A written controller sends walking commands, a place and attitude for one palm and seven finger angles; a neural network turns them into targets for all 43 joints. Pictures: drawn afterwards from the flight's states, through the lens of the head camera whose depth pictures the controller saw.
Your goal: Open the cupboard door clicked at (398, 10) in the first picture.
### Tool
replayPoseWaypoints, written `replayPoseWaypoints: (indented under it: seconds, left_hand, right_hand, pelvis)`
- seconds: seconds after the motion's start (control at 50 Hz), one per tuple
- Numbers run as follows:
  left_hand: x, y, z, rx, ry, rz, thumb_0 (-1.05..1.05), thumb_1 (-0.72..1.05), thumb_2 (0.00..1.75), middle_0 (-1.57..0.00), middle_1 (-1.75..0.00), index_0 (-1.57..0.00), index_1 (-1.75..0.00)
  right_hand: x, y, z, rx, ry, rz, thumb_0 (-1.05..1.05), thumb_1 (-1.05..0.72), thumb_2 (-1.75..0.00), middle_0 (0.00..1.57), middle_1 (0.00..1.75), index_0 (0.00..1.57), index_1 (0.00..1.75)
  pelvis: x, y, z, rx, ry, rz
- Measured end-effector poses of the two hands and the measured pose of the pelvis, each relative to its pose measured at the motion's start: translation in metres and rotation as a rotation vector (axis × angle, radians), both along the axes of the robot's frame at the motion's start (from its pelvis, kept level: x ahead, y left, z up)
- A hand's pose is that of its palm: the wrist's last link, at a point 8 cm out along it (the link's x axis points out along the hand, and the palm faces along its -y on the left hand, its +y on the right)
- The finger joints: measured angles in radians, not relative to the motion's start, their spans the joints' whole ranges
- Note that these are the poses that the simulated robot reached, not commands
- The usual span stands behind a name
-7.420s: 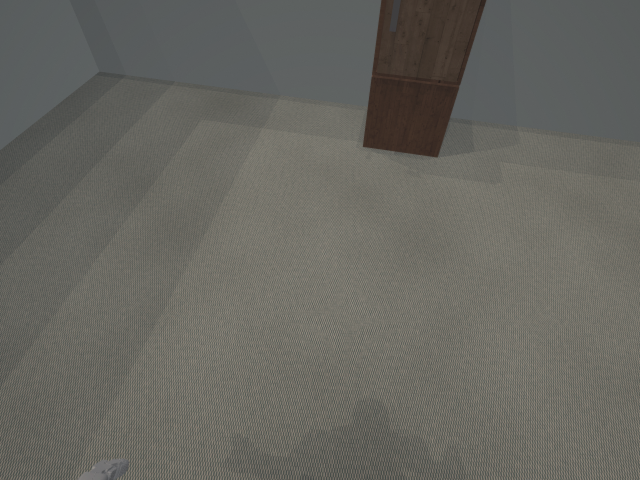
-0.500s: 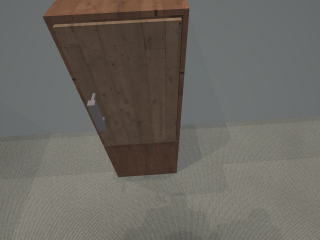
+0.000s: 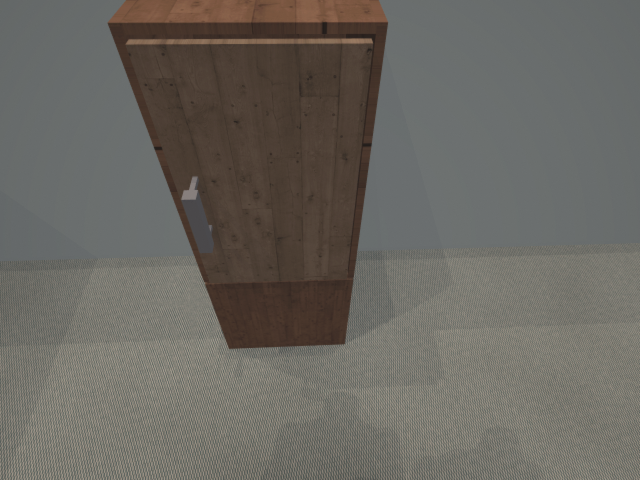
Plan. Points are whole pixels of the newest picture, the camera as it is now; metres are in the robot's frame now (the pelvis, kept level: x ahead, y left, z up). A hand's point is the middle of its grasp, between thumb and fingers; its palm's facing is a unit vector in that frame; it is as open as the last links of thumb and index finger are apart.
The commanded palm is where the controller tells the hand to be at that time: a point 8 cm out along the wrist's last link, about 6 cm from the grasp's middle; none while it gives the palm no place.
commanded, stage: look again from close up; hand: left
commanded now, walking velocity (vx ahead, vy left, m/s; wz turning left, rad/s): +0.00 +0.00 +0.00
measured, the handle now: (200, 215) +0.59 +0.28 -0.08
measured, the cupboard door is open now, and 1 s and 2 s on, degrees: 0 0 0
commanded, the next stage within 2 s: shuffle to correct the standing spot in 0.52 s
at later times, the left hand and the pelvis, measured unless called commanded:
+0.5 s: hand out of the picture +0.07 +0.26 -0.16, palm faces +0.03 -0.95 -0.30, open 7.4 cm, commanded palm none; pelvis -0.01 +0.03 +0.00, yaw +1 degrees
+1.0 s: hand out of the picture -0.04 +0.20 -0.19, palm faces +0.07 -0.99 -0.13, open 7.4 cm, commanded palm none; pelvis +0.02 +0.05 -0.01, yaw +2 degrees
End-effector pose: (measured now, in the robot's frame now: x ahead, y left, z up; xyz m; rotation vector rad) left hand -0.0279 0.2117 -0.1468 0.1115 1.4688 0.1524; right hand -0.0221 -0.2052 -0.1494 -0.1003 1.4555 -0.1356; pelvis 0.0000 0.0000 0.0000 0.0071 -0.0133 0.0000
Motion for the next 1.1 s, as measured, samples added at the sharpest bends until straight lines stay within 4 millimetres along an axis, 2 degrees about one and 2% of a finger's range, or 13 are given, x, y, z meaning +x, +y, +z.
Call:
replayPoseWaypoints:
  seconds: [0.06,0.12,0.22,0.36,0.44,0.52,0.62,0.74,0.88,0.94,0.98,1.02,1.1]
  left_hand:
    - [0.002,0.005,-0.002,0.005,-0.032,-0.019,0.01,0.90,0.89,-0.20,-0.30,-0.20,-0.30]
    - [0.012,0.017,-0.004,0.025,-0.082,-0.020,0.01,0.90,0.89,-0.20,-0.30,-0.20,-0.30]
    - [0.042,0.042,-0.002,0.060,-0.181,-0.033,0.01,0.90,0.89,-0.20,-0.30,-0.20,-0.30]
    - [0.079,0.073,0.013,0.112,-0.307,-0.064,0.01,0.90,0.89,-0.20,-0.30,-0.20,-0.30]
    - [0.087,0.085,0.021,0.134,-0.338,-0.079,0.01,0.90,0.89,-0.20,-0.30,-0.20,-0.30]
    - [0.084,0.092,0.026,0.147,-0.335,-0.087,0.01,0.90,0.89,-0.20,-0.30,-0.20,-0.30]
    - [0.066,0.092,0.024,0.144,-0.288,-0.084,0.01,0.90,0.89,-0.20,-0.30,-0.20,-0.30]
    - [0.034,0.080,0.012,0.109,-0.191,-0.054,0.01,0.90,0.89,-0.20,-0.30,-0.20,-0.30]
    - [-0.010,0.055,-0.010,0.019,-0.069,0.033,0.01,0.90,0.89,-0.20,-0.30,-0.20,-0.30]
    - [-0.022,0.049,-0.017,-0.016,-0.009,0.056,0.01,0.90,0.89,-0.20,-0.30,-0.20,-0.30]
    - [-0.023,0.045,-0.017,-0.033,0.025,0.049,0.01,0.90,0.89,-0.20,-0.30,-0.20,-0.30]
    - [-0.015,0.042,-0.013,-0.044,0.039,0.035,0.01,0.90,0.89,-0.20,-0.30,-0.20,-0.30]
    - [0.024,0.036,-0.005,-0.049,-0.009,0.016,0.01,0.90,0.89,-0.20,-0.30,-0.20,-0.30]
  right_hand:
    - [0.006,-0.007,0.000,-0.020,-0.042,0.009,0.00,-0.91,-0.90,0.21,0.30,0.20,0.30]
    - [0.017,-0.018,0.001,-0.063,-0.094,0.009,0.01,-0.91,-0.90,0.21,0.30,0.20,0.30]
    - [0.041,-0.031,0.008,-0.124,-0.186,0.025,0.01,-0.91,-0.90,0.20,0.30,0.20,0.30]
    - [0.074,-0.033,0.020,-0.150,-0.293,0.074,0.01,-0.91,-0.90,0.20,0.30,0.20,0.30]
    - [0.086,-0.031,0.025,-0.146,-0.332,0.095,0.01,-0.91,-0.90,0.20,0.30,0.20,0.30]
    - [0.089,-0.028,0.027,-0.136,-0.341,0.110,0.01,-0.91,-0.90,0.20,0.30,0.20,0.30]
    - [0.080,-0.026,0.024,-0.124,-0.304,0.115,0.00,-0.91,-0.90,0.21,0.30,0.20,0.30]
    - [0.053,-0.020,0.015,-0.107,-0.204,0.102,0.00,-0.91,-0.90,0.20,0.30,0.20,0.30]
    - [0.016,0.001,0.005,-0.082,-0.058,0.083,0.01,-0.91,-0.90,0.20,0.30,0.20,0.30]
    - [0.006,0.013,0.003,-0.077,-0.020,0.058,0.01,-0.91,-0.90,0.20,0.30,0.20,0.30]
    - [0.000,0.022,0.004,-0.070,-0.006,0.032,0.01,-0.91,-0.90,0.20,0.30,0.20,0.30]
    - [-0.005,0.029,0.006,-0.061,0.009,0.004,0.01,-0.91,-0.90,0.20,0.30,0.20,0.30]
    - [-0.014,0.039,0.010,-0.034,0.057,-0.030,0.00,-0.91,-0.90,0.20,0.30,0.20,0.30]
  pelvis:
    - [-0.002,0.002,-0.004,-0.004,0.004,0.009]
    - [0.000,0.006,-0.007,-0.012,0.001,0.016]
    - [0.001,0.015,-0.009,-0.013,-0.015,0.013]
    - [-0.003,0.024,-0.007,-0.010,-0.035,0.010]
    - [-0.008,0.028,-0.005,-0.008,-0.043,0.010]
    - [-0.012,0.030,-0.003,-0.005,-0.043,0.010]
    - [-0.017,0.031,-0.002,-0.004,-0.039,0.012]
    - [-0.015,0.032,-0.002,-0.007,-0.029,0.021]
    - [-0.003,0.037,-0.009,-0.025,-0.021,0.047]
    - [0.007,0.043,-0.011,-0.024,-0.020,0.048]
    - [0.014,0.046,-0.011,-0.021,-0.015,0.042]
    - [0.021,0.046,-0.008,-0.017,-0.012,0.036]
    - [0.035,0.043,-0.002,-0.016,-0.006,0.038]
